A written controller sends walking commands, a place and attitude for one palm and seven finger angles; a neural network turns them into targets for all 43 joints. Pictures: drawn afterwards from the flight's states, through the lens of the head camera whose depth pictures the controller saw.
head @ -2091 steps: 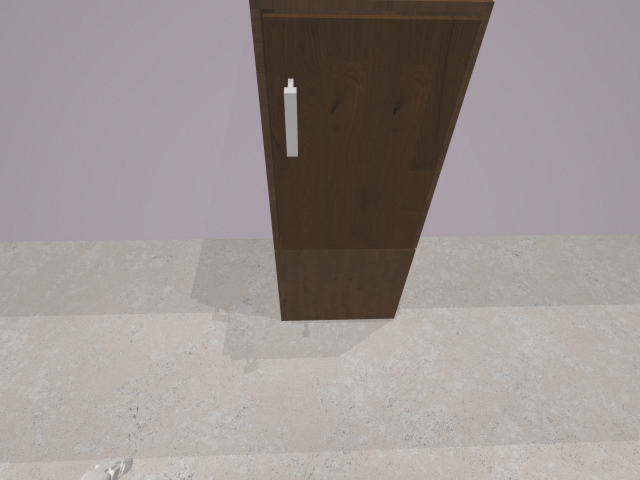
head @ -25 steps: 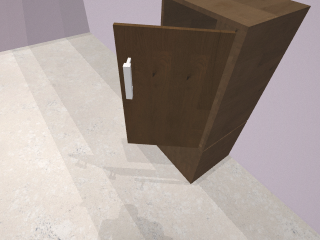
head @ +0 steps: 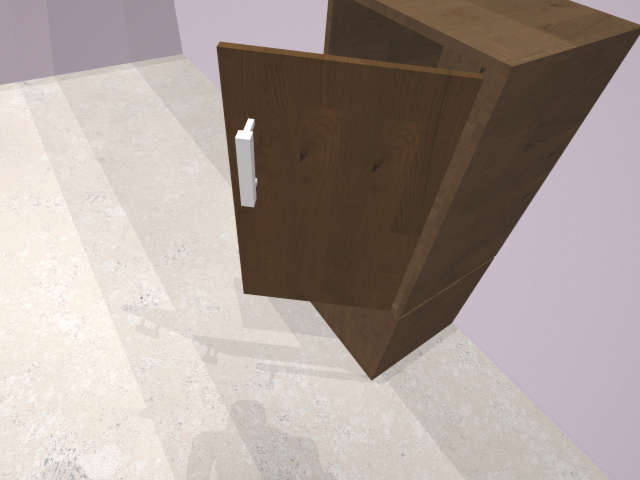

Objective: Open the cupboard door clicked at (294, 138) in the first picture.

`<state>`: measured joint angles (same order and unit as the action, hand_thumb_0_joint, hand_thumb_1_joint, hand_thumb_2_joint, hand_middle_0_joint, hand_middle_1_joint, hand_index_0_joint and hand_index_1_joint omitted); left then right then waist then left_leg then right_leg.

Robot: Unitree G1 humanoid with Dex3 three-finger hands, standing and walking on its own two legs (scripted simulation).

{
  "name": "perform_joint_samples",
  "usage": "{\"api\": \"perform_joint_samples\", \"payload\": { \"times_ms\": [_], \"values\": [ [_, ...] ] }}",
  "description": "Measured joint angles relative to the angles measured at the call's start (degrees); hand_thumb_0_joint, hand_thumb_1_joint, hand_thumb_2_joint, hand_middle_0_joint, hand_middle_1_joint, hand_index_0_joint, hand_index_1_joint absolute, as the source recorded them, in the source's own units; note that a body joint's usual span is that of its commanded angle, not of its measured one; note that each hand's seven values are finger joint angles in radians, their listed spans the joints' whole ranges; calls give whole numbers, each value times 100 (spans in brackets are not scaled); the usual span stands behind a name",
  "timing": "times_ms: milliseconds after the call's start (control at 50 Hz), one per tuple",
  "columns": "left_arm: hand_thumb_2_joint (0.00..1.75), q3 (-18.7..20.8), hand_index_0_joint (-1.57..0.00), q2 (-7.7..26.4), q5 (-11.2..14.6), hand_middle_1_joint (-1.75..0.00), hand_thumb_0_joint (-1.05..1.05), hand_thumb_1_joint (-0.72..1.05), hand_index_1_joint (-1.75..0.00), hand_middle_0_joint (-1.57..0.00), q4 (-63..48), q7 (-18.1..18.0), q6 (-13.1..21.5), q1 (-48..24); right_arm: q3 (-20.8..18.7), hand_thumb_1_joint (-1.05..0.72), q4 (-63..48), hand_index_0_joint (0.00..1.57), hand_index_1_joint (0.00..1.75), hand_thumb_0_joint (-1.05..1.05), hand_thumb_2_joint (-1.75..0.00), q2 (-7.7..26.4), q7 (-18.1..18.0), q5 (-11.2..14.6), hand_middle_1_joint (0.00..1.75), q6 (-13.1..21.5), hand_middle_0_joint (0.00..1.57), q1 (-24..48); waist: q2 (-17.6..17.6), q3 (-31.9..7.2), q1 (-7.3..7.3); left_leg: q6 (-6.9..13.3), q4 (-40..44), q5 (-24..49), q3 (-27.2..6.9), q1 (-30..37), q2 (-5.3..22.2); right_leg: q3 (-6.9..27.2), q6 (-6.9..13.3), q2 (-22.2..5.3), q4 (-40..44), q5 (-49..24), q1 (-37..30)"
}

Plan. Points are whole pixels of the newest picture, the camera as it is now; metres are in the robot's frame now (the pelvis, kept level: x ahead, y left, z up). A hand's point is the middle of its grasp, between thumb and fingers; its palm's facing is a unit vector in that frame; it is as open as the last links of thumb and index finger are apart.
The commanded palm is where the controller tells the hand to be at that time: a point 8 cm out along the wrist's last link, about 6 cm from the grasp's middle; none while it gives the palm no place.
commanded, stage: come to a stop and stand still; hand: left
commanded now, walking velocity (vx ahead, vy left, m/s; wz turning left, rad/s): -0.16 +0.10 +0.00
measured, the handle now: (249, 163) +0.56 +0.16 +0.08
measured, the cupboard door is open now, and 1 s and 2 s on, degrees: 50 50 50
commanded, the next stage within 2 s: look again from close up in 1.84 s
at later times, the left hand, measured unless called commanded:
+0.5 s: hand out of the picture +0.03 +0.21 -0.16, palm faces -0.02 -0.96 -0.27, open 7.4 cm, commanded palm none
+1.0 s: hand out of the picture -0.03 +0.17 -0.16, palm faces -0.04 -0.98 -0.19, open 7.4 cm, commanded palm none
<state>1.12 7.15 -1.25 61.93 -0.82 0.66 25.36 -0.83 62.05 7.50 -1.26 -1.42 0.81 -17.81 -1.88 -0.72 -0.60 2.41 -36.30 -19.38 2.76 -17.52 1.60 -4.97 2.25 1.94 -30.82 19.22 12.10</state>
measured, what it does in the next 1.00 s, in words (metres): stands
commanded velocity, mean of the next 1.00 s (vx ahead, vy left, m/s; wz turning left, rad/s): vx -0.04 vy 0.00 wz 0.00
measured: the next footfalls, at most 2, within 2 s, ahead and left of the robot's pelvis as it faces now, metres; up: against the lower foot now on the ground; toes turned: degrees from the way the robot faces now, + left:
none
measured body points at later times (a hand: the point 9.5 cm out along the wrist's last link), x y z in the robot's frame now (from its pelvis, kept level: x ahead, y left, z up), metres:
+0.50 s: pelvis -0.02 +0.01 +0.00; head +0.00 +0.01 +0.45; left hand +0.03 +0.26 -0.14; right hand +0.03 -0.23 -0.15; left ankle +0.00 +0.09 -0.73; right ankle -0.03 -0.10 -0.73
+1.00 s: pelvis -0.04 -0.01 +0.01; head -0.03 -0.01 +0.46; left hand -0.03 +0.22 -0.15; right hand -0.06 -0.23 -0.15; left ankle +0.00 +0.09 -0.73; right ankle -0.03 -0.10 -0.73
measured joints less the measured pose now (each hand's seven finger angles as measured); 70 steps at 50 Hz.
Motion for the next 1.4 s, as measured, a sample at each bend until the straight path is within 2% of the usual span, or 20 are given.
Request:
{"api": "perform_joint_samples", "payload": {
  "times_ms": [80, 200, 320, 400, 460, 540, 620, 840, 1040, 1300, 1400],
  "values": [
    [90, -40, -20, 7, 31, -30, 0, 90, -30, -20, 112, -58, 3, -114, 67, -93, 136, 20, 30, 2, -90, -50, -87, 42, 30, 97, 20, 128, -230, 44, -40, -62, 237, 3, 107, 280, -80, 79, -75, -89, 28, 121, -175],
    [90, -114, -20, -52, 65, -30, 0, 90, -30, -20, -13, -139, 10, -542, 64, -94, 58, 20, 30, 2, -90, 4, -205, 125, 30, 102, 20, 384, -168, 202, -3, -21, 551, 226, 179, 459, -149, 144, -153, -152, 242, -106, -289],
    [90, 20, -20, 256, 29, -30, 2, 92, -30, -20, -319, -177, -132, -851, -30, -93, -190, 20, 30, 1, -90, 54, -194, 93, 30, 21, 20, 566, -24, 366, 60, 36, 693, 297, 216, 468, -157, 159, -189, -174, -121, -251, -22],
    [90, 125, -20, 465, 25, -30, 2, 92, -30, -20, -538, -165, -178, -1066, -43, -93, -233, 20, 30, 1, -90, 58, -168, 51, 30, -31, 20, 636, -51, 450, 10, 53, 582, 326, 288, 333, -250, 233, -155, -266, -81, 10, 9],
    [90, 30, -20, 443, 35, -30, 1, 91, -30, -20, -621, -228, -110, -1123, -64, -92, -409, 20, 30, 1, -90, 215, -51, 98, 30, -123, 20, 675, 265, 472, 49, 8, 279, 269, 239, 99, -76, 182, -117, -107, -6, -173, 85],
    [90, -70, -20, 449, 47, -30, 1, 91, -30, -20, -620, -181, -93, -1116, -41, -92, -595, 20, 30, 1, -90, 278, 58, 45, 30, -100, 20, 538, 351, 381, 177, 45, 310, 367, 265, 136, -142, 200, -118, -177, -156, -170, 128],
    [90, -134, -20, 378, 41, -30, 1, 91, -30, -20, -625, -115, -120, -1126, -7, -93, -591, 20, 30, 1, -90, 344, 83, 19, 30, -118, 20, 364, 428, 230, 167, 71, 496, 510, 301, 240, -195, 231, -135, -224, -112, -247, 96],
    [90, -208, -20, 288, 42, -30, 0, 90, -30, -20, -480, -28, -92, -910, 105, -91, -357, 20, 30, 1, -90, 308, 145, -17, 30, -126, 20, 78, 314, 176, 158, -8, 959, 915, 290, 186, -205, 253, -41, -192, 107, -471, 264],
    [90, -227, -20, 251, 68, -30, 1, 90, -30, -20, -87, -7, -53, -759, 131, -91, 20, 20, 30, 1, -90, 201, 98, 20, 30, -66, 20, -102, 139, 250, 137, -91, 1016, 877, 237, 219, -129, 210, 20, -105, 281, -517, 175],
    [90, -216, -20, 232, 72, -30, 1, 91, -30, -20, 115, -43, 37, -988, 173, -91, 206, 20, 30, 1, -90, 80, 20, 58, 30, 77, 20, 208, 103, 255, 72, -138, 1151, 742, 222, 462, -114, 212, 37, -74, 473, -412, -94],
    [90, -197, -20, 274, 70, -30, 1, 91, -30, -20, 105, -52, 54, -1065, 154, -92, 225, 20, 30, 2, -90, 155, -6, 55, 30, 82, 20, 359, 119, 240, 53, -152, 1177, 676, 218, 553, -122, 212, 40, -78, 493, -340, -183]
  ]
}}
